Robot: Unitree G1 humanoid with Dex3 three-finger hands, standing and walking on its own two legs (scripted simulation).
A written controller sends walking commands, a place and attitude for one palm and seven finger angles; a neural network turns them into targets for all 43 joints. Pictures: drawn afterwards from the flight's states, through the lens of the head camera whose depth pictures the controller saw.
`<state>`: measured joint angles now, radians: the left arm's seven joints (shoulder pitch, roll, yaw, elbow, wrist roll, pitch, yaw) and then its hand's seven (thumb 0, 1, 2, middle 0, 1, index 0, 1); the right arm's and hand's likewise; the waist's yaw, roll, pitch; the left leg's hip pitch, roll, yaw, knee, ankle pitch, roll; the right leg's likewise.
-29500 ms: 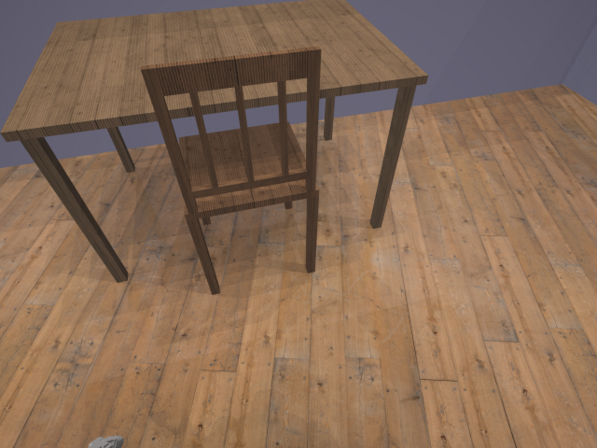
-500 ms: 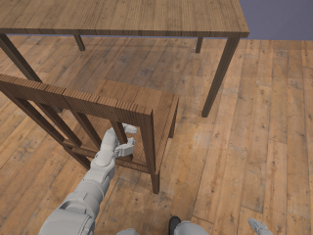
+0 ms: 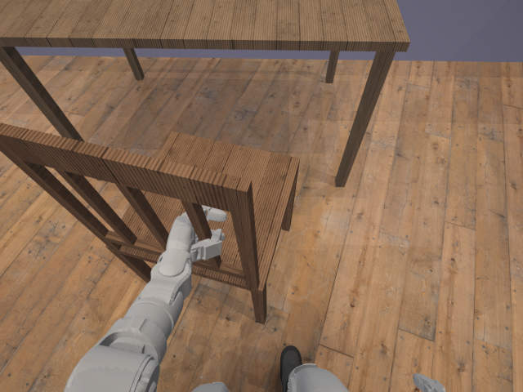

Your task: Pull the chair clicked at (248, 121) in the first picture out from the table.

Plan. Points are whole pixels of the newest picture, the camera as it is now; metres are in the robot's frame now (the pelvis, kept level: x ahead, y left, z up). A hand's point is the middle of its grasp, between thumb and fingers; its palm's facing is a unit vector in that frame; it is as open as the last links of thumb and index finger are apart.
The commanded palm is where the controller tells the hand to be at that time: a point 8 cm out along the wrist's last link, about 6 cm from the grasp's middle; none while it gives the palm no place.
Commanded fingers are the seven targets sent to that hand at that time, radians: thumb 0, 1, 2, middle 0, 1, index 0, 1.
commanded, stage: step backward, pulling the chair out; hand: left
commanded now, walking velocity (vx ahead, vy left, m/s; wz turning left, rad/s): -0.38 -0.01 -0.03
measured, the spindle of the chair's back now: (153, 223) +0.40 +0.21 -0.07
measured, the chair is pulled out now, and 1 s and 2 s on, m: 0.41 0.45 0.46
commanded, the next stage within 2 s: none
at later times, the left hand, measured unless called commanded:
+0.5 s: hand (210, 260) +0.33 +0.09 -0.06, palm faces -0.09 -0.99 -0.11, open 5.3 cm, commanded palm +0.32 +0.15 -0.06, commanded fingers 0.00 0.90 0.90 -0.50 -1.45 -0.50 -1.45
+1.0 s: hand (208, 267) +0.31 +0.10 -0.06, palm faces -0.08 -0.99 -0.11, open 5.3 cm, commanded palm +0.30 +0.15 -0.06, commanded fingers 0.00 0.90 0.90 -0.50 -1.45 -0.50 -1.45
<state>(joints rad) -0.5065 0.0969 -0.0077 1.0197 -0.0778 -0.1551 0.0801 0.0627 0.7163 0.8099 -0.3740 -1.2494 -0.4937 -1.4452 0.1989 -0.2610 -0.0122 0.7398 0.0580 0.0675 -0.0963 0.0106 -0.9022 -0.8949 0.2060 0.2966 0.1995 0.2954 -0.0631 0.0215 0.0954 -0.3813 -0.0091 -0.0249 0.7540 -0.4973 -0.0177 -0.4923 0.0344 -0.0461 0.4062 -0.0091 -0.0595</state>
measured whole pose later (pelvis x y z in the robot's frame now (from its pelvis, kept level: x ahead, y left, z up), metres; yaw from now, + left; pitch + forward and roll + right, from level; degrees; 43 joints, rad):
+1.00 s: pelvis -0.04 +0.01 +0.00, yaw +0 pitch +4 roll +0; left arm -0.52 0.09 -0.02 1.07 -0.07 -0.16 0.05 0.07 0.70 0.83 -0.40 -1.33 -0.49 -1.45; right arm 0.23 -0.25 -0.01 0.74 0.06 0.05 -0.11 0.01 -0.90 -0.89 0.21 0.30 0.20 0.30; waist -0.05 0.04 0.08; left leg -0.34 0.02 0.01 0.66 -0.45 -0.01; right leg -0.49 0.03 -0.05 0.48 -0.06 -0.04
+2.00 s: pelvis -0.03 +0.01 +0.00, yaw -1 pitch +4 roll +1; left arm -0.45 0.10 -0.03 1.07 -0.06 -0.18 0.04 0.07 0.68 0.84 -0.43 -1.37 -0.49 -1.45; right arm 0.26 -0.23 0.00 0.73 0.06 0.03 -0.13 0.01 -0.90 -0.90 0.20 0.30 0.20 0.30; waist -0.02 0.02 0.04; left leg -0.29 0.02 0.05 0.59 -0.37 -0.01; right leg -0.49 0.02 -0.03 0.51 -0.09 -0.04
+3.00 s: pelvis -0.02 +0.00 +0.00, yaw -2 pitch +3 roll +1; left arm -0.31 0.12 -0.03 0.85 -0.07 -0.11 0.06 0.07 0.68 0.85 -0.44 -1.38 -0.49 -1.45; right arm 0.27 -0.21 0.01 0.67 0.05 0.04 -0.13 0.01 -0.90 -0.90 0.20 0.30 0.20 0.30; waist -0.04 0.01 0.06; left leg -0.24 0.03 0.05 0.56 -0.38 -0.02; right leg -0.46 0.03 -0.03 0.52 -0.11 -0.05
